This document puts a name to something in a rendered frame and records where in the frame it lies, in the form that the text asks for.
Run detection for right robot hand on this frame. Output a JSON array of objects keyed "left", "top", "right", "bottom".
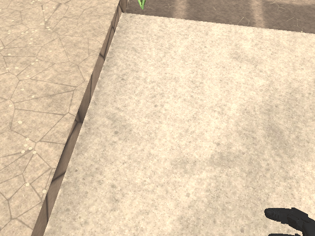
[{"left": 264, "top": 207, "right": 315, "bottom": 236}]

